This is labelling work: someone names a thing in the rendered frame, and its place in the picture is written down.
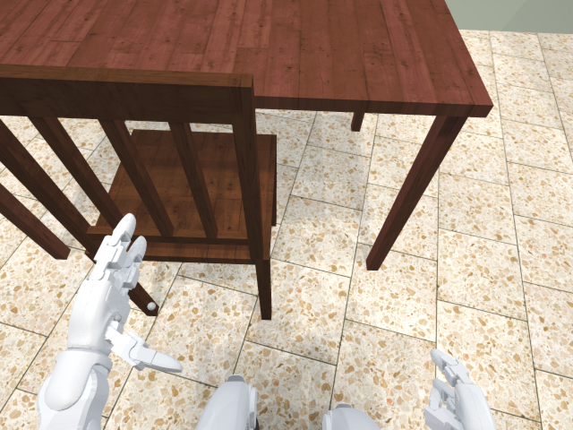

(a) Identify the chair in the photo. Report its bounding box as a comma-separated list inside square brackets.
[0, 64, 277, 320]

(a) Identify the right robot thigh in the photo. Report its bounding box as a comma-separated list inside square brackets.
[322, 408, 381, 430]

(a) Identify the left robot thigh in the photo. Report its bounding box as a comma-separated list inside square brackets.
[195, 382, 257, 430]

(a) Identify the robot thigh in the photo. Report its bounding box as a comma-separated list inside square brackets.
[195, 382, 257, 430]
[322, 408, 381, 430]

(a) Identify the robot right hand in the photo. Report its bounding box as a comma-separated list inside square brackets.
[424, 348, 497, 430]

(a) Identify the robot left hand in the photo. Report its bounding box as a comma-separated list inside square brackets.
[67, 213, 183, 373]

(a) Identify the table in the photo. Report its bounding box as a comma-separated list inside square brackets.
[0, 0, 494, 271]

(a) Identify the left robot forearm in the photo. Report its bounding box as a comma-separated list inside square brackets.
[37, 348, 113, 430]

